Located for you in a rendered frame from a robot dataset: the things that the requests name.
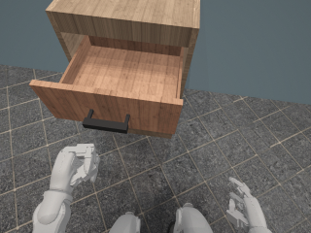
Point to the left robot hand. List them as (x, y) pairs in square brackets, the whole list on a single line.
[(81, 158)]

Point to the robot thigh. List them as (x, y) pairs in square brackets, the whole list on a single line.
[(191, 220), (126, 224)]

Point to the drawer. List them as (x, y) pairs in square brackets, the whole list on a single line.
[(115, 78)]

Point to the cabinet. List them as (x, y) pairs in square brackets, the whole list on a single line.
[(164, 22)]

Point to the left robot forearm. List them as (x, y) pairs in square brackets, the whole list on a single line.
[(53, 214)]

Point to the right robot hand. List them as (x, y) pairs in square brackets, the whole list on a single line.
[(249, 213)]

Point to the handle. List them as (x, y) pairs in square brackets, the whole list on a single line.
[(105, 125)]

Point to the right robot thigh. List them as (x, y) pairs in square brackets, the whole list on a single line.
[(191, 220)]

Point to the left robot thigh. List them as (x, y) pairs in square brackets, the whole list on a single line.
[(126, 224)]

